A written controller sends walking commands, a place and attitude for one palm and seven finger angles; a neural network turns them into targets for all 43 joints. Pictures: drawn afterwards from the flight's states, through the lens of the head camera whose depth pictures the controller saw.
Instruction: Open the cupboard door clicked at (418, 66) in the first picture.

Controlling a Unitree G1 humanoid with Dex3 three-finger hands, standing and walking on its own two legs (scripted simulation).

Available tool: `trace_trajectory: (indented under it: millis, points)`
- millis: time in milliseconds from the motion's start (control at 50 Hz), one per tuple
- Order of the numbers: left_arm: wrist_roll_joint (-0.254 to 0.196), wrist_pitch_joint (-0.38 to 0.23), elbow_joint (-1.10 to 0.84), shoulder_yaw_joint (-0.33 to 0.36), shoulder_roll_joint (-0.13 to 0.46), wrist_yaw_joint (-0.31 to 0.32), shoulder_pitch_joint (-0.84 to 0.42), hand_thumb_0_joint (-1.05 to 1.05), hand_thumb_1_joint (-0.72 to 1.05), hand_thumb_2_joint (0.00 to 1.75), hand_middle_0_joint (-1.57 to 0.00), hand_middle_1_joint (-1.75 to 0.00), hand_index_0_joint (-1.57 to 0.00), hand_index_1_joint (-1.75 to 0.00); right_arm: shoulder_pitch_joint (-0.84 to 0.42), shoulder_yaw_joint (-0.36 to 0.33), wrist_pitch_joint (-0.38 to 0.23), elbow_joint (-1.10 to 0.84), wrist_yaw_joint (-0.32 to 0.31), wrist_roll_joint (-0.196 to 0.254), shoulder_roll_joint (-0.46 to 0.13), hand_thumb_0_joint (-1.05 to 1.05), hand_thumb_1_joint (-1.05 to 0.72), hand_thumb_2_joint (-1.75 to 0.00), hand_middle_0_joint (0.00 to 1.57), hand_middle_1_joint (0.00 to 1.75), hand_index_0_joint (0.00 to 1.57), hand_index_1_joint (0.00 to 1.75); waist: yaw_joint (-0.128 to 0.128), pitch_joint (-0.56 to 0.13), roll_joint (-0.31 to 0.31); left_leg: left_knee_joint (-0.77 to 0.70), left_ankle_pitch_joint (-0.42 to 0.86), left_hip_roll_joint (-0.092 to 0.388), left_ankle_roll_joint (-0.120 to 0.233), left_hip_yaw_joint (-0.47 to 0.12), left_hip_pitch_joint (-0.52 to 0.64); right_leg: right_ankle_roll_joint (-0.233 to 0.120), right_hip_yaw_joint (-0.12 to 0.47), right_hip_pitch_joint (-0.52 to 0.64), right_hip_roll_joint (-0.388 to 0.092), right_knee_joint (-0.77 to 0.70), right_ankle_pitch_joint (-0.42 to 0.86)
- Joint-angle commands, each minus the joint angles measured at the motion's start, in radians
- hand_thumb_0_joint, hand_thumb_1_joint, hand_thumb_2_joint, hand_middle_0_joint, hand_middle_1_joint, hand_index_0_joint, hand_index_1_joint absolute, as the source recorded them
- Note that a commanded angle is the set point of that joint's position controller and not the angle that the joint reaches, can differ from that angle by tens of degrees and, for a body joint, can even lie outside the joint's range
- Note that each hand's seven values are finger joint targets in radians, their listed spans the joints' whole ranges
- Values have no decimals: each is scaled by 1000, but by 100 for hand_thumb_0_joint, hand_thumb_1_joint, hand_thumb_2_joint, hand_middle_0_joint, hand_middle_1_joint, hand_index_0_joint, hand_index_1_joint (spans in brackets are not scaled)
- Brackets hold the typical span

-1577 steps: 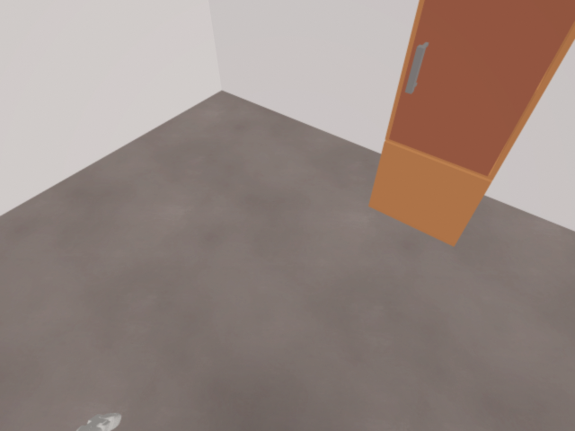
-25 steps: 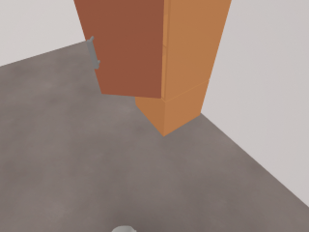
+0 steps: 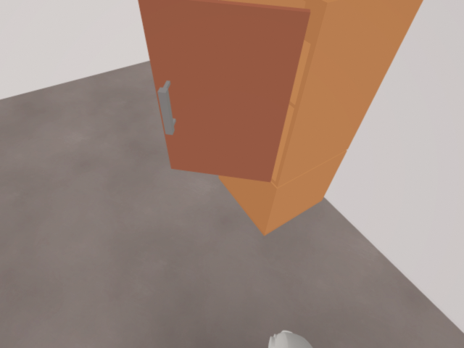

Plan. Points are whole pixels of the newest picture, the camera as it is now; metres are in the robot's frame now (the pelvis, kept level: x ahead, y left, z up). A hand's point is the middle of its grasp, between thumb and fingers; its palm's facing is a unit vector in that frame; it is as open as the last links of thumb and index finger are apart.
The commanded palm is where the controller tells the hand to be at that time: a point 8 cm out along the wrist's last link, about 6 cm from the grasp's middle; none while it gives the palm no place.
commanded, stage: take the last steps up to it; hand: left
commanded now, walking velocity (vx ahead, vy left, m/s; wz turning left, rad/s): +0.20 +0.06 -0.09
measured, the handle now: (168, 108) +0.72 +0.25 -0.04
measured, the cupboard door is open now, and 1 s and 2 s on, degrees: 49 49 49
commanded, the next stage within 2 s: come to a stop and stand still in 0.12 s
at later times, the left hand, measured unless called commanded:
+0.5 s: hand (145, 318) +0.20 +0.20 -0.18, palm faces +0.02 -0.98 -0.21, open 7.3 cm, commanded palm none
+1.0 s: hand out of the picture +0.14 +0.22 -0.18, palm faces -0.03 -0.98 -0.22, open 7.4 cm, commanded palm none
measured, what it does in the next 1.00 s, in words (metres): steps on the spot: right foot, then left foot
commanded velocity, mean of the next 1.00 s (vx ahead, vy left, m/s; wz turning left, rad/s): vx -0.07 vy -0.03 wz -0.02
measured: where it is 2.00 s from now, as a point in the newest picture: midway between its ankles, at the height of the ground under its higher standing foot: outside the picture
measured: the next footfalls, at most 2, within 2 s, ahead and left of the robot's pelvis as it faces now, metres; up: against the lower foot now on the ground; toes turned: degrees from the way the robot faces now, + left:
right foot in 0.22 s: +0.18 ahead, -0.11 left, +0.00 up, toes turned -8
left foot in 0.56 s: +0.16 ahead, +0.12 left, +0.00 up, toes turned -1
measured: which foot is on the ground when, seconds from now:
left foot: down 0.00-0.24, up 0.26-0.54, down 0.56-1.00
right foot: up 0.00-0.20, down 0.22-0.56, up 0.58-0.98, down 1.00-1.00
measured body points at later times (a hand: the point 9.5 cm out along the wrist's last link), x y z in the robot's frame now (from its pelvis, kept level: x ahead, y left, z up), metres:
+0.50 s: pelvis +0.12 +0.01 -0.01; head +0.16 +0.02 +0.44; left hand +0.20 +0.25 -0.16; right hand +0.15 -0.22 -0.16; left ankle +0.16 +0.13 -0.72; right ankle +0.14 -0.10 -0.74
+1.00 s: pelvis +0.09 +0.02 -0.01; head +0.11 +0.04 +0.44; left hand +0.14 +0.27 -0.16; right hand +0.12 -0.23 -0.15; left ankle +0.18 +0.13 -0.74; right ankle +0.04 -0.11 -0.74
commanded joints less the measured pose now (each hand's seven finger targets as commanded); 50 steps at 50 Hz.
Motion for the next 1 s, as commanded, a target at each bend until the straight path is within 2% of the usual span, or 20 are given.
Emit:
trace_trajectory:
  millis: [0,100,160,180,200,220,240,280,320,400,480,500,540,560,640,740,860,920,940,980]
  points:
    - [1,-13,-66,-7,27,-4,-15,0,90,90,-20,-30,-20,-30,131,-14,-14,8,1,-3,-111,0,-90,-90,20,30,20,30,-21,15,70,-173,312,311,102,-194,81,-5,28,-22,-14,-168,43]
    - [-1,-18,-100,-16,29,0,-81,0,90,90,-20,-30,-20,-30,161,-10,-3,44,0,-9,-119,0,-90,-90,20,30,20,30,-37,24,90,-88,427,311,91,-157,88,-30,-9,127,28,-379,10]
    - [2,-28,-72,-7,54,2,23,0,90,90,-20,-30,-20,-30,156,-3,7,59,0,-3,-112,0,-90,-90,20,30,20,30,14,2,45,73,360,247,31,-112,8,-47,-32,374,71,-552,99]
    - [3,-39,-45,6,95,5,123,0,90,90,-20,-30,-20,-30,147,-3,4,55,2,7,-100,0,-90,-90,20,30,20,30,55,-53,-11,219,279,194,-8,-83,-94,-71,48,565,25,-593,198]
    - [6,-50,-15,25,176,13,232,0,90,90,-20,-30,-20,-30,158,-5,3,34,6,17,-78,0,-90,-90,20,30,20,30,80,-130,-183,438,-14,79,-67,-16,-301,-166,346,764,-197,-650,361]
    - [-13,-50,-9,24,222,20,267,0,90,90,-20,-30,-20,-30,153,-6,13,18,5,20,-89,0,-90,-90,20,30,20,30,73,-149,-212,666,-448,32,-101,-48,-361,-295,505,755,-375,-763,543]
    - [-18,-43,-33,16,185,36,193,0,90,90,-20,-30,-20,-30,123,-6,29,11,-3,18,-100,0,-90,-90,20,30,20,30,45,-81,-81,688,-419,82,-97,-163,-338,-313,429,621,-361,-779,601]
    - [-12,-42,-57,-3,123,48,68,0,90,90,-20,-30,-20,-30,81,5,53,33,-10,25,-42,0,-90,-90,20,30,20,30,-3,-54,-75,638,-333,106,-116,-185,-288,-259,260,503,-254,-731,861]
    - [-13,-36,-68,-7,118,50,17,0,90,90,-20,-30,-20,-30,116,2,81,42,-7,32,-26,0,-90,-90,20,30,20,30,-33,-91,-109,547,-289,95,-126,-171,-191,-225,149,432,-207,-729,862]
    - [-7,-16,-63,19,148,50,9,0,90,90,-20,-30,-20,-30,100,-11,105,38,1,21,-27,0,-90,-90,20,30,20,30,-30,-102,-60,429,-183,61,-143,-120,-167,-199,127,422,-179,-708,712]
    - [-6,4,-62,20,157,45,-29,0,90,90,-20,-30,-20,-30,94,-25,107,15,1,16,-53,0,-90,-90,20,30,20,30,-55,-62,-125,217,-28,63,-134,-124,-68,-138,111,329,-144,-650,476]
    - [-10,11,-64,15,140,42,-26,0,90,90,-20,-30,-20,-30,107,-29,98,17,1,14,-79,0,-90,-90,20,30,20,30,-60,-67,-57,122,94,102,-115,-154,4,-97,93,275,-107,-591,342]
    - [-23,28,-74,-4,59,41,32,0,90,90,-20,-30,-20,-30,79,-46,80,-28,-9,-1,-193,0,-90,-90,20,30,20,30,-43,-83,301,-42,460,418,70,-490,-66,7,6,207,84,-276,-297]
    - [-22,36,-81,0,79,44,28,0,90,90,-20,-30,-20,-30,48,-46,82,-44,-18,-7,-213,0,-90,-90,20,30,20,30,-49,-73,230,-48,406,444,128,-487,-139,-8,87,236,95,-117,-358]
    - [-6,48,-49,12,99,32,55,0,90,90,-20,-30,-20,-30,-54,-26,72,-78,-35,-7,-165,0,-90,-90,20,30,20,30,-19,-21,180,-33,294,360,100,-382,-120,0,132,120,91,25,-236]
    - [-5,54,-64,11,105,19,48,0,90,90,-20,-30,-20,-30,-8,-42,73,-65,-37,-2,-197,0,-90,-90,20,30,20,30,-55,-100,155,-49,205,378,91,-383,35,22,114,89,85,-62,-214]
    - [-7,47,-68,-4,74,8,44,0,90,90,-20,-30,-20,-30,11,-58,78,-41,-18,-8,-224,0,-90,-90,20,30,20,30,-76,-101,228,-101,-12,349,55,-380,-9,2,47,249,94,-363,-246]
    - [-10,43,-20,-2,72,10,155,0,90,90,-20,-30,-20,-30,-26,-64,86,-35,-12,-2,-224,0,-90,-90,20,30,20,30,-25,-73,175,-105,-155,274,-9,-307,-146,-16,-12,448,123,-631,-77]
    - [-8,35,-10,0,87,16,175,0,90,90,-20,-30,-20,-30,-22,-60,87,-31,-9,4,-191,0,-90,-90,20,30,20,30,-15,-43,123,-69,-179,218,-42,-272,-206,-30,20,507,105,-735,-42]
    - [2,28,-20,13,192,27,149,0,90,90,-20,-30,-20,-30,-54,-37,97,-52,3,12,-92,0,-90,-90,20,30,20,30,-18,21,-176,172,-215,69,-123,-125,-265,-137,324,357,-159,-949,-338]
